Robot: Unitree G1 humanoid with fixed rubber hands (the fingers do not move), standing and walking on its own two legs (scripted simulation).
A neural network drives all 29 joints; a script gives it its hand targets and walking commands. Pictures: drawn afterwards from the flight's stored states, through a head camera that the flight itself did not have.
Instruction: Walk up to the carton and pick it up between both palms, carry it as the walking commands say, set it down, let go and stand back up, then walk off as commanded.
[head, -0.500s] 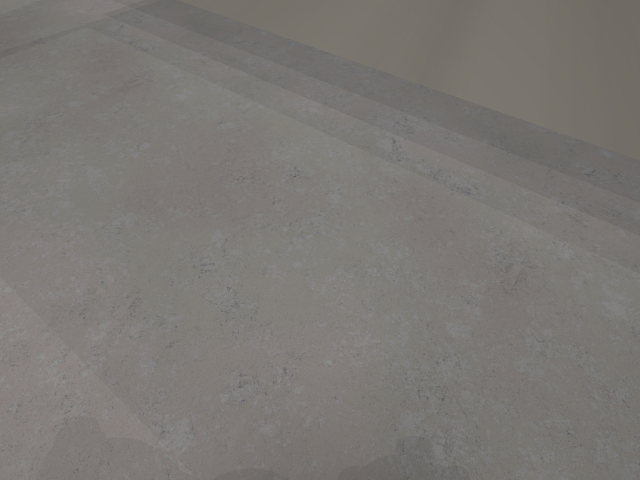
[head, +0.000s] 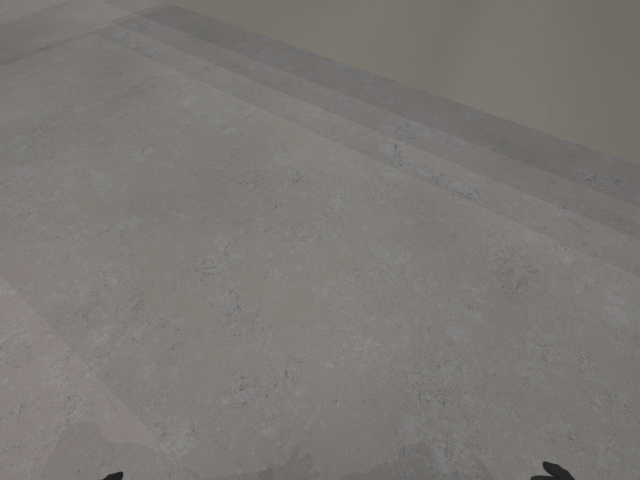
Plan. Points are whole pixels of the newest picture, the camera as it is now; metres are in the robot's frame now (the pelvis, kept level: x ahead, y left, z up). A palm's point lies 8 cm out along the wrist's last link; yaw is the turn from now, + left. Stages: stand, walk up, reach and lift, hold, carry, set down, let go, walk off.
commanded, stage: walk off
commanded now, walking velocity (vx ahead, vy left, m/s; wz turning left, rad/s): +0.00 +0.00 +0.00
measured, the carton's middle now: out of the picture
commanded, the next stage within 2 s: none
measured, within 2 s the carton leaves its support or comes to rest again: neither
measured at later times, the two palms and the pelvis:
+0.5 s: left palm out of the picture +0.12 +0.13 -0.14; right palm out of the picture -0.04 -0.44 -0.15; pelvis -0.03 -0.12 -0.02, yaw -13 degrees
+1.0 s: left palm out of the picture +0.13 +0.01 -0.14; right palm out of the picture -0.19 -0.47 -0.10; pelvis -0.08 -0.19 +0.00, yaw -29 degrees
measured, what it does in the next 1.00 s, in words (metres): steps to the right, turning right: right foot, then left foot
